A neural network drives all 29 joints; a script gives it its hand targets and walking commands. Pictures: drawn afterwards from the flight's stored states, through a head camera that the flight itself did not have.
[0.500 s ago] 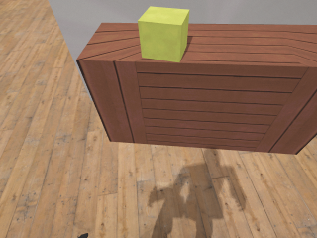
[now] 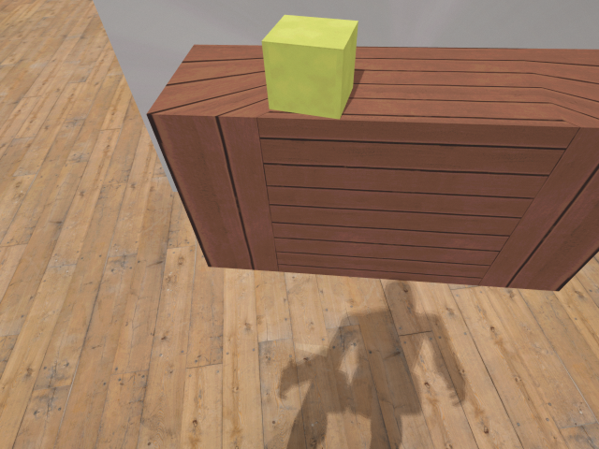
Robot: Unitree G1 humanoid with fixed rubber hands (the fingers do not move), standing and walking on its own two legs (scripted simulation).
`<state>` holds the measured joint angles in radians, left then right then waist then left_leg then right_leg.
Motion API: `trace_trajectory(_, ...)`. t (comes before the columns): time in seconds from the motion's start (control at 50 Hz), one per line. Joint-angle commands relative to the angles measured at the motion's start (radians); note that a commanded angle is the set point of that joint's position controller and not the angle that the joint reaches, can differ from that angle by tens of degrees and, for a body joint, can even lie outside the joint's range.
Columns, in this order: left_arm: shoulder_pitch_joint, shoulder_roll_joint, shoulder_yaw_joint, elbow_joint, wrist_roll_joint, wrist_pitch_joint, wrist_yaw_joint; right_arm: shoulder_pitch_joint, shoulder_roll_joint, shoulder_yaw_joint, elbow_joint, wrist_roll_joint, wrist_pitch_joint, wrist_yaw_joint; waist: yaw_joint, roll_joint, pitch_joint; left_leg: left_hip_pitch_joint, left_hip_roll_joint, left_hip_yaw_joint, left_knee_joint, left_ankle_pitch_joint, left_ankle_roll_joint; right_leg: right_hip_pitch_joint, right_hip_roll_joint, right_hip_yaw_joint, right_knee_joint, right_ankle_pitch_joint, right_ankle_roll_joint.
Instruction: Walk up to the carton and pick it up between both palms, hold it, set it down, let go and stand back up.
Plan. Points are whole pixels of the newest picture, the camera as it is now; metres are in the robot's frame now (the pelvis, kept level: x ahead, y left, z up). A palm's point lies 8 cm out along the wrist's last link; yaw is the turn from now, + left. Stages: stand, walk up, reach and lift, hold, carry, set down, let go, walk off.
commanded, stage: stand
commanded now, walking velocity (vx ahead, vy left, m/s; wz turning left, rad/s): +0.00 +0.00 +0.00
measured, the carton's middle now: (311, 66) +0.95 +0.02 +0.04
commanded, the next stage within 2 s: none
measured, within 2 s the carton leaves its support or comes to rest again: neither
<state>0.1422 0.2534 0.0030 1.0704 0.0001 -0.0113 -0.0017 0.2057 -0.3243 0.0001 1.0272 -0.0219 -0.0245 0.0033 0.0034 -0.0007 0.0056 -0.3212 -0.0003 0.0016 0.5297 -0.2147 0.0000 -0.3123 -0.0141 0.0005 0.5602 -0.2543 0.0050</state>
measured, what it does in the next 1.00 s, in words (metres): stands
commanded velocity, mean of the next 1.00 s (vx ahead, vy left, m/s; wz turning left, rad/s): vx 0.00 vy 0.00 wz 0.00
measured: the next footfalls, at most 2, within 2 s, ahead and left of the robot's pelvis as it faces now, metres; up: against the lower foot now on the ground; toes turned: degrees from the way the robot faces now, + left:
none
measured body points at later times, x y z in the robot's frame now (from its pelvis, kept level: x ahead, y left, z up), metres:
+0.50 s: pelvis +0.00 +0.00 +0.00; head +0.01 +0.00 +0.45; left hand +0.08 +0.26 -0.14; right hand +0.06 -0.29 -0.13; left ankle +0.04 +0.12 -0.73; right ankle +0.03 -0.12 -0.73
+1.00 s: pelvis +0.00 +0.00 +0.00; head +0.00 -0.01 +0.45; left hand +0.07 +0.26 -0.14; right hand +0.06 -0.29 -0.13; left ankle +0.04 +0.12 -0.73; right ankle +0.03 -0.12 -0.73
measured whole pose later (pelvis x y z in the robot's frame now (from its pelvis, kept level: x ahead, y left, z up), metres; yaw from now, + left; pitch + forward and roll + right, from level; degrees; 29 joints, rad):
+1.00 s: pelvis +0.00 +0.00 +0.00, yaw +0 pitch +1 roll +1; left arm 0.14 0.25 0.00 1.10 0.00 -0.01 0.00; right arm 0.20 -0.32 0.00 1.06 -0.02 -0.03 0.01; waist 0.00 0.00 -0.02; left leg -0.31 0.00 0.00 0.49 -0.19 0.00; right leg -0.31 -0.02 0.00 0.53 -0.23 0.00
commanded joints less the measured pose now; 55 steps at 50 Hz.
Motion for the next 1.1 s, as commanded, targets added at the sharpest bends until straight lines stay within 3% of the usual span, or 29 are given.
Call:
trace_trajectory(0.0, -0.073, 0.285, 0.058, -0.051, 0.018, -0.041, 0.006, -0.057, -0.182, -0.027, -0.016, 0.01, -0.022, -0.007, 0.004, -0.115, -0.104, 0.114, 0.107, -0.096, -0.147, 0.01, 0.041, 0.088, -0.107, 0.125, -0.21, -0.058, -0.046)
trace_trajectory(0.02, -0.061, 0.288, 0.057, -0.046, 0.019, -0.036, 0.006, -0.052, -0.173, -0.025, -0.029, 0.005, -0.028, -0.008, -0.013, -0.089, -0.074, 0.126, 0.11, -0.091, -0.136, 0.008, 0.04, 0.059, -0.109, 0.138, -0.226, -0.044, -0.044)
trace_trajectory(0.06, -0.065, 0.272, 0.059, -0.044, 0.021, -0.036, 0.001, -0.067, -0.212, -0.039, -0.029, 0.004, -0.03, -0.005, -0.001, -0.049, -0.121, 0.121, 0.115, -0.101, -0.145, 0.016, 0.036, 0.108, -0.106, 0.105, -0.2, 0.004, -0.051)
trace_trajectory(0.08, -0.071, 0.254, 0.049, -0.053, 0.014, -0.038, 0.0, -0.055, -0.203, -0.032, -0.029, 0.011, -0.029, -0.005, -0.001, -0.076, -0.083, 0.081, 0.117, -0.11, -0.152, 0.001, 0.041, 0.104, -0.099, 0.099, -0.195, 0.007, -0.046)
trace_trajectory(0.1, -0.067, 0.261, 0.051, -0.047, 0.018, -0.04, 0.004, -0.067, -0.179, -0.028, -0.031, 0.005, -0.03, -0.001, -0.008, -0.047, -0.102, 0.096, 0.115, -0.099, -0.156, -0.01, 0.045, 0.093, -0.106, 0.115, -0.197, -0.004, -0.049)
trace_trajectory(0.14, -0.05, 0.257, 0.053, -0.038, 0.013, -0.036, 0.005, -0.047, -0.201, -0.036, -0.023, 0.017, -0.03, -0.007, -0.02, -0.061, -0.091, 0.111, 0.11, -0.102, -0.15, 0.002, 0.036, 0.074, -0.109, 0.123, -0.223, -0.035, -0.048)
trace_trajectory(0.18, -0.089, 0.285, 0.068, -0.05, 0.021, -0.038, 0.006, -0.075, -0.194, -0.039, -0.022, -0.006, -0.019, -0.009, 0.0, -0.105, -0.083, 0.1, 0.105, -0.092, -0.13, 0.041, 0.038, 0.075, -0.095, 0.098, -0.215, -0.023, -0.026)
trace_trajectory(0.24, -0.05, 0.262, 0.046, -0.041, 0.018, -0.041, -0.001, -0.025, -0.218, -0.037, -0.006, 0.011, -0.029, -0.01, -0.016, -0.077, -0.072, 0.124, 0.111, -0.098, -0.137, 0.009, 0.034, 0.054, -0.114, 0.121, -0.219, -0.015, -0.041)
trace_trajectory(0.28, -0.058, 0.274, 0.052, -0.039, 0.011, -0.042, 0.007, -0.016, -0.224, -0.039, -0.013, 0.0, -0.029, -0.008, -0.016, -0.058, -0.11, 0.115, 0.113, -0.098, -0.134, 0.05, 0.044, 0.111, -0.109, 0.121, -0.203, 0.084, -0.043)
trace_trajectory(0.34, -0.058, 0.262, 0.054, -0.038, 0.011, -0.046, 0.007, -0.026, -0.2, -0.036, -0.016, 0.001, -0.032, -0.008, -0.007, -0.052, -0.126, 0.147, 0.115, -0.1, -0.152, 0.065, 0.04, 0.099, -0.109, 0.11, -0.2, 0.051, -0.044)
trace_trajectory(0.36, -0.069, 0.289, 0.06, -0.045, 0.014, -0.045, 0.008, -0.044, -0.194, -0.035, -0.026, 0.016, -0.034, -0.007, -0.01, -0.083, -0.118, 0.136, 0.123, -0.109, -0.159, 0.085, 0.033, 0.087, -0.093, 0.084, -0.2, 0.035, -0.038)
trace_trajectory(0.38, -0.068, 0.268, 0.058, -0.046, 0.02, -0.043, 0.007, -0.074, -0.2, -0.036, -0.026, 0.006, -0.033, -0.006, 0.0, -0.065, -0.12, 0.134, 0.115, -0.095, -0.142, 0.049, 0.031, 0.107, -0.092, 0.09, -0.221, 0.015, -0.027)
trace_trajectory(0.4, -0.051, 0.258, 0.054, -0.027, 0.014, -0.037, 0.01, -0.039, -0.189, -0.04, -0.025, 0.006, -0.025, -0.01, -0.019, -0.089, -0.104, 0.109, 0.109, -0.098, -0.137, 0.053, 0.035, 0.105, -0.107, 0.089, -0.223, 0.03, -0.028)
trace_trajectory(0.46, -0.057, 0.273, 0.05, -0.033, 0.014, -0.045, 0.011, -0.003, -0.197, -0.034, 0.009, 0.002, -0.027, -0.015, -0.019, -0.052, -0.104, 0.129, 0.114, -0.097, -0.133, 0.081, 0.045, 0.096, -0.109, 0.118, -0.204, 0.061, -0.044)
trace_trajectory(0.48, -0.048, 0.277, 0.054, -0.036, 0.02, -0.042, 0.01, -0.025, -0.171, -0.026, -0.002, 0.006, -0.023, -0.015, -0.02, -0.088, -0.158, 0.143, 0.122, -0.092, -0.117, 0.08, 0.044, 0.131, -0.112, 0.104, -0.197, 0.092, -0.034)
trace_trajectory(0.5, -0.045, 0.267, 0.055, -0.035, 0.012, -0.039, 0.008, -0.042, -0.189, -0.032, -0.003, 0.008, -0.025, -0.009, -0.004, -0.062, -0.122, 0.109, 0.113, -0.098, -0.144, 0.076, 0.035, 0.124, -0.106, 0.096, -0.192, 0.079, -0.031)
trace_trajectory(0.52, -0.045, 0.299, 0.061, -0.029, 0.014, -0.04, 0.008, -0.015, -0.207, -0.032, 0.007, 0.003, -0.024, -0.011, -0.014, -0.047, -0.093, 0.081, 0.116, -0.092, -0.155, 0.07, 0.027, 0.116, -0.109, 0.115, -0.196, 0.056, -0.04)
trace_trajectory(0.56, -0.027, 0.247, 0.044, -0.02, 0.004, -0.036, 0.003, -0.011, -0.201, -0.03, 0.008, 0.012, -0.038, -0.003, -0.008, -0.107, -0.107, 0.116, 0.116, -0.097, -0.151, 0.029, 0.032, 0.103, -0.109, 0.114, -0.209, 0.024, -0.039)
trace_trajectory(0.64, -0.049, 0.287, 0.063, -0.027, 0.019, -0.038, 0.009, -0.043, -0.215, -0.037, 0.001, 0.004, -0.033, -0.004, 0.001, -0.017, -0.142, 0.099, 0.113, -0.102, -0.167, 0.018, 0.033, 0.131, -0.102, 0.113, -0.196, 0.011, -0.043)
trace_trajectory(0.68, -0.046, 0.262, 0.051, -0.022, 0.022, -0.039, 0.0, -0.065, -0.21, -0.035, 0.003, 0.004, -0.037, -0.003, 0.001, -0.091, -0.084, 0.103, 0.117, -0.1, -0.167, -0.018, 0.032, 0.087, -0.095, 0.104, -0.204, -0.011, -0.033)
trace_trajectory(0.7, -0.06, 0.255, 0.05, -0.03, 0.015, -0.037, 0.005, -0.065, -0.207, -0.04, -0.006, 0.006, -0.032, -0.006, -0.004, -0.064, -0.103, 0.11, 0.117, -0.111, -0.172, -0.012, 0.036, 0.089, -0.112, 0.115, -0.213, -0.014, -0.04)
trace_trajectory(0.76, -0.082, 0.261, 0.045, -0.035, 0.011, -0.04, 0.009, -0.047, -0.203, -0.035, 0.008, 0.006, -0.032, -0.005, -0.015, -0.084, -0.077, 0.113, 0.12, -0.102, -0.166, 0.019, 0.04, 0.072, -0.115, 0.119, -0.234, -0.016, -0.043)
trace_trajectory(0.78, -0.037, 0.276, 0.052, -0.021, 0.011, -0.039, 0.008, -0.014, -0.203, -0.035, 0.012, 0.006, -0.038, -0.007, -0.024, -0.044, -0.128, 0.151, 0.12, -0.108, -0.159, 0.0, 0.046, 0.086, -0.109, 0.12, -0.228, -0.009, -0.045)
trace_trajectory(0.8, -0.055, 0.253, 0.043, -0.023, 0.014, -0.036, 0.003, -0.046, -0.186, -0.028, -0.003, 0.008, -0.038, -0.001, -0.013, -0.094, -0.087, 0.116, 0.12, -0.104, -0.169, 0.009, 0.041, 0.082, -0.1, 0.097, -0.225, 0.005, -0.035)
trace_trajectory(0.82, -0.03, 0.262, 0.045, -0.013, 0.008, -0.042, 0.001, -0.036, -0.222, -0.04, 0.003, -0.001, -0.039, 0.0, 0.003, -0.089, -0.122, 0.122, 0.112, -0.107, -0.16, 0.017, 0.037, 0.121, -0.099, 0.109, -0.212, 0.02, -0.037)
trace_trajectory(0.86, -0.036, 0.243, 0.037, -0.01, 0.007, -0.038, 0.005, 0.001, -0.172, -0.02, 0.011, 0.003, -0.037, 0.001, -0.009, -0.056, -0.07, 0.093, 0.116, -0.102, -0.167, -0.013, 0.036, 0.087, -0.113, 0.128, -0.218, -0.008, -0.041)
trace_trajectory(0.96, -0.048, 0.282, 0.057, -0.031, 0.017, -0.037, 0.001, -0.051, -0.226, -0.042, 0.0, 0.007, -0.021, -0.005, 0.002, -0.067, -0.071, 0.077, 0.119, -0.114, -0.181, -0.133, 0.034, 0.054, -0.102, 0.13, -0.251, -0.12, -0.039)
trace_trajectory(0.98, -0.065, 0.291, 0.051, -0.026, 0.014, -0.036, 0.0, -0.035, -0.236, -0.047, 0.008, 0.015, -0.016, -0.008, -0.011, -0.115, -0.029, 0.072, 0.107, -0.106, -0.169, -0.097, 0.031, 0.028, -0.099, 0.121, -0.257, -0.152, -0.03)
trace_trajectory(1.08, -0.06, 0.277, 0.055, -0.011, 0.018, -0.041, 0.004, -0.032, -0.198, -0.034, 0.016, 0.003, -0.028, -0.005, -0.01, -0.054, -0.098, 0.102, 0.113, -0.099, -0.168, -0.036, 0.032, 0.09, -0.112, 0.136, -0.232, -0.038, -0.038)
